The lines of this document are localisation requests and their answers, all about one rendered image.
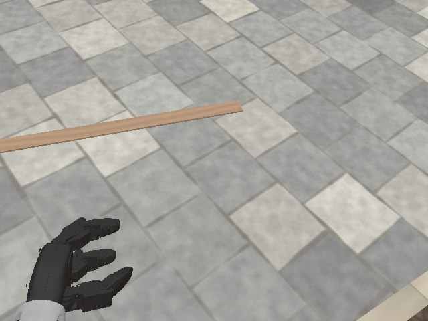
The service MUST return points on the robot left hand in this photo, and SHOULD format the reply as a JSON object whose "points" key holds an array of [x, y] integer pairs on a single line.
{"points": [[57, 267]]}

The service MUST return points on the left robot forearm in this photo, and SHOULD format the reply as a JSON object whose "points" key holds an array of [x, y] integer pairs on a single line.
{"points": [[40, 310]]}

